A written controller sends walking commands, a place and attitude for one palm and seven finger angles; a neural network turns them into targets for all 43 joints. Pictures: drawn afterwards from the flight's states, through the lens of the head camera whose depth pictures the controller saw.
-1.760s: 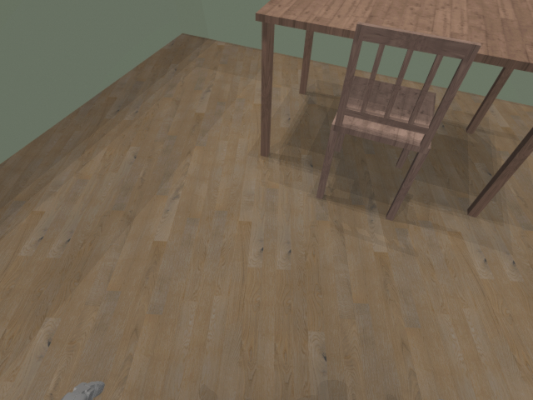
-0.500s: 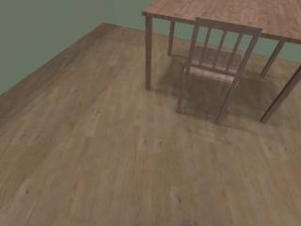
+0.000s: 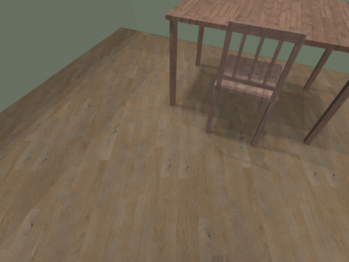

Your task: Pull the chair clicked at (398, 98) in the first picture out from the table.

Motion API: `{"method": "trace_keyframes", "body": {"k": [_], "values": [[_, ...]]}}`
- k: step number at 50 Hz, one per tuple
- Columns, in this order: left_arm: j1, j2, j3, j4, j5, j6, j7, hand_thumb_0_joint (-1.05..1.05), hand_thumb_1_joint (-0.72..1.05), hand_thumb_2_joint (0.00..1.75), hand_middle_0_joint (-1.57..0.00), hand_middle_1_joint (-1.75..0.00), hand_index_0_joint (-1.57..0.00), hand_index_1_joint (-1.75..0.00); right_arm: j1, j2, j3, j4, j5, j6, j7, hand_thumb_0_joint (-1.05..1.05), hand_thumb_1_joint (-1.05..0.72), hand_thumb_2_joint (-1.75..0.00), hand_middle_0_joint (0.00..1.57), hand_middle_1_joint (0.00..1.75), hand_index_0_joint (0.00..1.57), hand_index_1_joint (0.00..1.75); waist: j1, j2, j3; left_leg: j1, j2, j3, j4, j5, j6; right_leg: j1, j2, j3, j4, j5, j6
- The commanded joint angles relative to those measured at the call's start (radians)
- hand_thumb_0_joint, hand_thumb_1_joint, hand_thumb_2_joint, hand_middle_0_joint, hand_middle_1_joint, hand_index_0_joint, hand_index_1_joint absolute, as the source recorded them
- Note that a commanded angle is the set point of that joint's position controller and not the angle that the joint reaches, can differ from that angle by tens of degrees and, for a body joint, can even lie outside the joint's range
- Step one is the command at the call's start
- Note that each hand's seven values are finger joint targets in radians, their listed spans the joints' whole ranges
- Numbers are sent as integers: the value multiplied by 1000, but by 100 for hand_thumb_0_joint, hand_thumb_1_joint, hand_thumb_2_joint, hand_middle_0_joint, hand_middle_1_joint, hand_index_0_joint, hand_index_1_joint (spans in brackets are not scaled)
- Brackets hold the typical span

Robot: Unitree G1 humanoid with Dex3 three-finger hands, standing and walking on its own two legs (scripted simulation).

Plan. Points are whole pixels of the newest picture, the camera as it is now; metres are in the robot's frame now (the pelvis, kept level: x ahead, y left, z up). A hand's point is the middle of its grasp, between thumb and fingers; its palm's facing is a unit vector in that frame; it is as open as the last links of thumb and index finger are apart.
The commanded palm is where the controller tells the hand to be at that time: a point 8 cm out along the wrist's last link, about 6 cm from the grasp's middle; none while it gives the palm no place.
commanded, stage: walk to a spot facing it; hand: left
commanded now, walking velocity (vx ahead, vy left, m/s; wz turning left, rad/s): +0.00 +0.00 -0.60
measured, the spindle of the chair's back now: (255, 60) +1.12 -0.36 -0.11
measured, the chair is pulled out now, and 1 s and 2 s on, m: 0.00 0.00 0.00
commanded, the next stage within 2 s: none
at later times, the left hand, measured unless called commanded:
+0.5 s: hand out of the picture +0.03 +0.16 -0.17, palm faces -0.12 -0.96 -0.23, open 7.4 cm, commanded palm none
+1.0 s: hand (121, 226) +0.25 +0.18 -0.18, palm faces -0.41 -0.89 -0.20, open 7.4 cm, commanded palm none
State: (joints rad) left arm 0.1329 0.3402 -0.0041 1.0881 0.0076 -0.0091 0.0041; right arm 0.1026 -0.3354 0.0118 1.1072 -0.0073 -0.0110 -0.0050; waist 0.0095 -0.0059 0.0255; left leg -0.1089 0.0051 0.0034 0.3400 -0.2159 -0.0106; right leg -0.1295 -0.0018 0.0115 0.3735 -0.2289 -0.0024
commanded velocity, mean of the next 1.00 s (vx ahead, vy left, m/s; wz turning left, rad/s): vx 0.20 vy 0.00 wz -0.60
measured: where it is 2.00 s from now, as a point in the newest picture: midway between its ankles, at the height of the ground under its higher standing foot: (217, 242)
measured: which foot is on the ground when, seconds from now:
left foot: down 0.00-0.34, up 0.36-0.74, down 0.76-1.00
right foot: down 0.00-0.76, up 0.78-1.00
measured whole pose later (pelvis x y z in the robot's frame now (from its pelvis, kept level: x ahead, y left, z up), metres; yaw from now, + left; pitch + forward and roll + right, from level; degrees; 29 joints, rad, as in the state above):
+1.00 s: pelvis +0.09 +0.01 +0.00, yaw -29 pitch +1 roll -2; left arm 0.24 0.29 0.11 0.95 0.04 0.03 -0.04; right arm 0.35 -0.15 -0.01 0.98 -0.02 -0.07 -0.03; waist 0.02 -0.06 0.00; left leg -0.05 0.04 0.17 0.35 -0.32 0.03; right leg -0.65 -0.03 0.00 1.17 -0.20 0.02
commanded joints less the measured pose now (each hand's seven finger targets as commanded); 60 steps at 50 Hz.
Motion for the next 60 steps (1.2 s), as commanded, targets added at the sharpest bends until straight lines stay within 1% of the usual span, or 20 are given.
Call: {"method": "trace_keyframes", "body": {"k": [1, 4, 9, 15, 16, 17, 18, 19, 21, 33, 36, 37, 38, 39, 40, 42, 46, 53, 57, 60], "values": [[-32, 206, 44, -71, 3, -14, 9, 0, 90, 90, -20, -30, -20, -30, -31, -215, -49, -60, -1, -26, -18, 0, -90, -90, 20, 30, 20, 30, -7, 12, -64, 46, 128, -68, -20, 256, 30, -5, -110, 101, -28, 281, -32], [23, 103, 35, -80, 4, 19, 13, 0, 90, 90, -20, -30, -20, -30, 38, -101, -38, -67, -3, -6, -25, 0, -90, -90, 20, 30, 20, 30, -13, 9, -60, 37, 135, -19, 40, 265, 13, -51, -100, 116, 39, 341, -22], [60, 88, 55, -149, 11, 44, 5, 0, 90, 90, -20, -30, -20, -30, 56, -118, -72, -138, -7, 17, -33, 0, -90, -90, 20, 30, 20, 30, -13, 60, -41, 7, 193, -20, 80, 207, 42, -175, -43, 112, 193, 271, -17], [162, 35, 77, -192, 13, 52, -15, 0, 90, 90, -20, -30, -20, -30, -12, -121, -101, -218, -9, 17, -25, 0, -90, -90, 20, 30, 20, 30, 44, 161, -25, -164, 305, -6, 158, 208, 108, -126, -15, 8, 330, -101, -1], [220, 58, 87, -185, 19, 42, -14, 0, 90, 90, -20, -30, -20, -30, -32, -105, -102, -232, -9, 23, -23, 0, -90, -90, 20, 30, 20, 30, 77, 42, -32, -230, 233, 63, 325, 119, 51, -60, -54, 91, 194, 105, -22], [253, 148, 106, -189, 32, 29, -3, 0, 90, 90, -20, -30, -20, -30, -15, -33, -90, -258, -4, 29, -18, 0, -90, -90, 20, 30, 20, 30, 77, -329, -60, -404, 56, 155, 588, -255, -33, 5, -239, 461, 11, 144, -104], [288, 157, 106, -194, 13, 24, 5, 0, 90, 90, -20, -30, -20, -30, -59, -42, -85, -276, -6, 36, -18, 0, -90, -90, 20, 30, 20, 30, 113, -331, -29, -452, 7, 11, 738, -400, -38, -73, -305, 662, -157, 45, -168], [235, 144, 108, -205, 13, 26, 10, 0, 90, 90, -20, -30, -20, -30, -53, -41, -90, -271, -5, 33, -14, 0, -90, -90, 20, 30, 20, 30, 72, -228, 8, -498, 37, -56, 800, -324, -31, -79, -290, 664, -189, -156, -206], [154, 91, 99, -233, 11, 14, 5, 0, 90, 90, -20, -30, -20, -30, -4, -47, -92, -248, -14, 15, -2, 0, -90, -90, 20, 30, 20, 30, 22, -99, -16, -474, 70, -43, 760, -187, -39, -64, -207, 521, -149, -210, -193], [242, 67, 115, -196, 21, -14, -4, 0, 90, 90, -20, -30, -20, -30, -1, 31, -87, -281, -5, -26, 3, 0, -90, -90, 20, 30, 20, 30, 45, -141, -36, -317, 10, 3, 377, -178, -32, -82, -142, 501, -134, -178, -202], [163, 60, 120, -218, 15, -5, -7, 0, 90, 90, -20, -30, -20, -30, 127, 24, -88, -246, 2, -43, -10, 0, -90, -90, 20, 30, 20, 30, -21, -122, -49, 1, -15, 14, 115, -84, -17, -279, -62, 448, -30, -185, -146], [143, 24, 112, -231, 13, -5, -13, 0, 90, 90, -20, -30, -20, -30, 213, -18, -97, -221, 5, -50, -23, 0, -90, -90, 20, 30, 20, 30, -61, -32, -66, 213, 61, -46, 29, -135, -4, -450, 0, 386, 87, -231, -106], [140, -44, 102, -253, 5, -4, -25, 0, 90, 90, -20, -30, -20, -30, 301, -122, -120, -210, -10, -50, -31, 0, -90, -90, 20, 30, 20, 30, -105, 267, -88, 338, 323, -367, -112, -421, 63, -652, 121, 215, 356, -339, -53], [81, -36, 110, -292, 11, -16, -31, 0, 90, 90, -20, -30, -20, -30, 328, -166, -126, -216, -12, -46, -30, 0, -90, -90, 20, 30, 20, 30, -108, 274, -5, 214, 504, -529, -213, -532, 149, -704, 64, 67, 554, -336, -10], [57, -2, 120, -271, 25, -11, -35, 0, 90, 90, -20, -30, -20, -30, 280, -106, -111, -218, -15, -45, -23, 0, -90, -90, 20, 30, 20, 30, -83, 162, 47, 65, 471, -507, -242, -556, 142, -657, 11, 83, 668, -242, -6], [114, -12, 122, -226, 31, 1, -55, 0, 90, 90, -20, -30, -20, -30, 191, -20, -80, -228, -10, -58, -25, 0, -90, -90, 20, 30, 20, 30, -9, 121, 98, -24, 361, -274, -215, -330, 91, -634, -37, 49, 770, -85, 9], [117, -74, 102, -209, 33, 17, -60, 0, 90, 90, -20, -30, -20, -30, 286, 36, -59, -179, -7, -85, -36, 0, -90, -90, 20, 30, 20, 30, -4, 144, 65, 69, 270, -10, -120, 236, 56, -645, -43, 3, 847, 33, 27], [-82, -112, 75, -259, 27, 25, -69, 0, 90, 90, -20, -30, -20, -30, 415, 51, -51, -95, -14, -88, -42, 0, -90, -90, 20, 30, 20, 30, -41, 132, 124, 168, 287, 113, -97, 488, 87, -692, -61, -99, 635, 93, 16], [-182, -116, 64, -277, 22, 15, -69, 0, 90, 90, -20, -30, -20, -30, 458, 34, -62, -60, -20, -76, -39, 0, -90, -90, 20, 30, 20, 30, -68, 136, 125, 195, 301, 194, -42, 683, 97, -544, -17, -172, 397, 40, -28], [-25, -73, 79, -233, 24, 0, -59, 0, 90, 90, -20, -30, -20, -30, 407, -21, -79, -68, -11, -75, -38, 0, -90, -90, 20, 30, 20, 30, 20, 172, 6, 204, 319, 264, 195, 1001, 80, -288, 41, -196, 293, -2, -87]]}}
